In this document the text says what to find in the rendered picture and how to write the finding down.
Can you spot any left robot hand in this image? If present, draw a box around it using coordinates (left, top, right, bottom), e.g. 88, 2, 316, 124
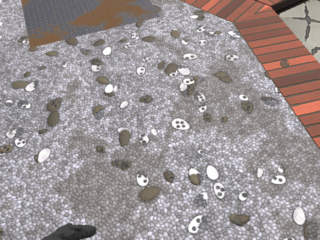
42, 223, 97, 240

